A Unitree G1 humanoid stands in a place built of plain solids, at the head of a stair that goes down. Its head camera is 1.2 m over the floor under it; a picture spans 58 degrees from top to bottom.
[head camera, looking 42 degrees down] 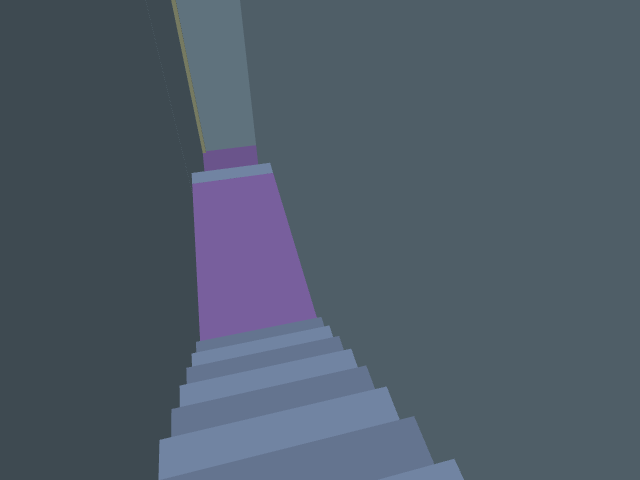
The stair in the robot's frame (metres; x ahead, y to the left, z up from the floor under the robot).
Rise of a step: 0.20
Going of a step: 0.24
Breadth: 0.99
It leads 14 degrees to the left of straight ahead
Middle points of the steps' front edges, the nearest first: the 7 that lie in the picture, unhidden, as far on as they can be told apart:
0.66 0.12 -0.39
0.89 0.18 -0.59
1.12 0.24 -0.79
1.35 0.29 -0.99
1.59 0.35 -1.19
1.82 0.41 -1.38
2.05 0.47 -1.58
